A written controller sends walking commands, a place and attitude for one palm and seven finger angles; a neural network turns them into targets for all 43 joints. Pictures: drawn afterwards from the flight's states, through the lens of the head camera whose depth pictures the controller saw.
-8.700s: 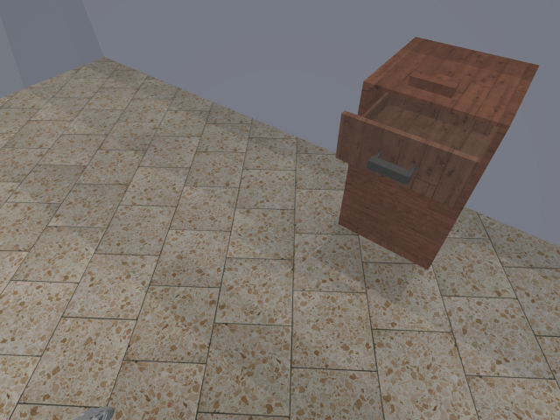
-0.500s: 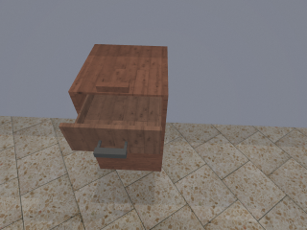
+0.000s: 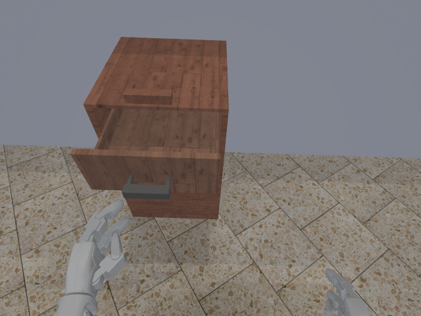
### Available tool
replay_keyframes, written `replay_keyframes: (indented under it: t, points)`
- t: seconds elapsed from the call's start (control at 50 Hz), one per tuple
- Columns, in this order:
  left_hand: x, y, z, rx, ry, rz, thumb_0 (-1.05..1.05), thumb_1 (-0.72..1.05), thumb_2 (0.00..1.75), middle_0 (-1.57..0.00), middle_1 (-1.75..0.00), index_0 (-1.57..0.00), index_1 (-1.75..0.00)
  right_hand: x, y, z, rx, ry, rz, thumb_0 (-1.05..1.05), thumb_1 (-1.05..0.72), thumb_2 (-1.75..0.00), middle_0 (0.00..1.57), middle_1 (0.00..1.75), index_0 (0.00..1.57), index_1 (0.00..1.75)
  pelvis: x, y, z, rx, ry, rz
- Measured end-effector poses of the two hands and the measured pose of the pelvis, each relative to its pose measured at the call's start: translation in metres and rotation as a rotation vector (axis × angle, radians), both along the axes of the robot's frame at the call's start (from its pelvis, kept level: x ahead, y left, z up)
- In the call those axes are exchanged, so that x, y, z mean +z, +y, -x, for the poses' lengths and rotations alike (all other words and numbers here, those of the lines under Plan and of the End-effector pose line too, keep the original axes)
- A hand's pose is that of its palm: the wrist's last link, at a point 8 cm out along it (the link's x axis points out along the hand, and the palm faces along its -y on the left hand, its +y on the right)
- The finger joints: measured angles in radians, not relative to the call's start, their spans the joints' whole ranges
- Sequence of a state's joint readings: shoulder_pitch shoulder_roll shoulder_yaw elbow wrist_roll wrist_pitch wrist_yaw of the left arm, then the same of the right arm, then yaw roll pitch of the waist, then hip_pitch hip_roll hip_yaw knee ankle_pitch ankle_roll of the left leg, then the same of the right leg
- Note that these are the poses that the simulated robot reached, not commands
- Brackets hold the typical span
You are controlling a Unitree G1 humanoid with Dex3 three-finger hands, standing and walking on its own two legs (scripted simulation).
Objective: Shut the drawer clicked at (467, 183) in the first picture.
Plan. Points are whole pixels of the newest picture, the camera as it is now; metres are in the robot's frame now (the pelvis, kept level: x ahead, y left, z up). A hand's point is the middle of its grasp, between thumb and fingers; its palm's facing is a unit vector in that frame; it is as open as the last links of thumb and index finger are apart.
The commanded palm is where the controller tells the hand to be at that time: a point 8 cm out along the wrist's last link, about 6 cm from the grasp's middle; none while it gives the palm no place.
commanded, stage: raise the hand and make a fist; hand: left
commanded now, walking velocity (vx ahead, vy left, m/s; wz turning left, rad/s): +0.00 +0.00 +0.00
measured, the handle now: (148, 184) +0.47 +0.19 -0.11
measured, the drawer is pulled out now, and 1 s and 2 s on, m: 0.18 0.18 0.18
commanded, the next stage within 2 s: bring the fist close to the handle in 1.64 s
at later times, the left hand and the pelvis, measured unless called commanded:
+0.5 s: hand (133, 266) +0.23 +0.16 -0.03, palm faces -0.04 -1.00 -0.03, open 4.2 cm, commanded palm +0.19 +0.22 -0.02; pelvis -0.02 -0.04 -0.07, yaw +1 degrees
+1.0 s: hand (136, 258) +0.23 +0.15 -0.02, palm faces -0.04 -1.00 -0.01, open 3.1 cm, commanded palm +0.22 +0.21 -0.01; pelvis -0.01 +0.00 -0.06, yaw +0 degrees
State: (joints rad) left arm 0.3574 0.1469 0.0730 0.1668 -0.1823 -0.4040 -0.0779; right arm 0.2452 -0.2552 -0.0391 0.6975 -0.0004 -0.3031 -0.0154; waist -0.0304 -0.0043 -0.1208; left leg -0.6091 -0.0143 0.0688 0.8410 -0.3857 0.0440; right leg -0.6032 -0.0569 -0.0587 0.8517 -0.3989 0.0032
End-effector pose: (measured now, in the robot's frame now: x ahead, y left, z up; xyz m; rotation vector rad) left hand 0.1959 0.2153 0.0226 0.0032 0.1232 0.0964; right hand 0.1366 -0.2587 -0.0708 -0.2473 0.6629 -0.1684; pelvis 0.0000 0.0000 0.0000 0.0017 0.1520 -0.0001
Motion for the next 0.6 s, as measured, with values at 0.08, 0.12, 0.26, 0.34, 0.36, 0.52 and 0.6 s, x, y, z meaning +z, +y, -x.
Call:
replay_keyframes:
  t: [0.08, 0.12, 0.26, 0.34, 0.36, 0.52, 0.6]
  points:
    - [-0.022, -0.02, 0.006, -0.143, -0.162, 0.01, 0.01, 0.92, 0.9, -0.37, -0.49, -0.38, -0.49, 0.004, -0.011, -0.046, 0.064, -0.158, 0.028, 0.01, -0.92, -0.9, 0.2, 0.3, 0.2, 0.3, -0.033, -0.012, 0.01, -0.011, 0.069, 0.0]
    - [-0.043, -0.021, 0.018, -0.147, -0.112, 0.021, 0.01, 0.91, 0.9, -0.41, -0.53, -0.42, -0.53, 0.002, -0.012, -0.064, 0.09, -0.202, 0.032, 0.01, -0.91, -0.9, 0.2, 0.3, 0.2, 0.3, -0.047, -0.018, 0.014, -0.008, 0.085, 0.001]
    - [-0.058, -0.002, 0.055, 0.0, -0.029, -0.038, 0.02, 0.9, 0.9, -0.56, -0.68, -0.56, -0.68, -0.027, 0.005, -0.086, 0.156, -0.201, -0.001, 0.01, -0.91, -0.9, 0.2, 0.3, 0.2, 0.3, -0.069, -0.034, 0.018, 0.024, 0.116, 0.031]
    - [-0.044, -0.001, 0.039, -0.046, -0.122, -0.073, 0.02, 0.9, 0.9, -0.63, -0.77, -0.63, -0.77, -0.057, 0.014, -0.069, 0.172, -0.111, -0.038, 0.01, -0.91, -0.9, 0.2, 0.3, 0.2, 0.3, -0.074, -0.04, 0.021, 0.037, 0.134, 0.048]
    - [-0.044, -0.002, 0.032, -0.072, -0.126, -0.071, 0.02, 0.9, 0.9, -0.65, -0.79, -0.65, -0.79, -0.064, 0.015, -0.063, 0.167, -0.083, -0.048, 0.01, -0.91, -0.9, 0.2, 0.3, 0.2, 0.3, -0.075, -0.041, 0.022, 0.037, 0.137, 0.05]
    - [-0.051, -0.001, -0.013, -0.126, -0.002, -0.017, 0.02, 0.9, 0.9, -0.81, -0.96, -0.81, -0.96, -0.087, -0.002, -0.001, 0.012, 0.104, -0.075, 0.01, -0.91, -0.9, 0.21, 0.3, 0.21, 0.3, -0.066, -0.038, 0.018, 0.018, 0.148, 0.036]
    - [-0.043, 0.004, -0.014, -0.094, -0.015, -0.026, 0.02, 0.9, 0.9, -0.89, -1.05, -0.89, -1.05, -0.08, -0.016, 0.018, -0.046, 0.147, -0.046, 0.01, -0.91, -0.9, 0.2, 0.3, 0.21, 0.3, -0.058, -0.032, 0.013, 0.009, 0.148, 0.028]
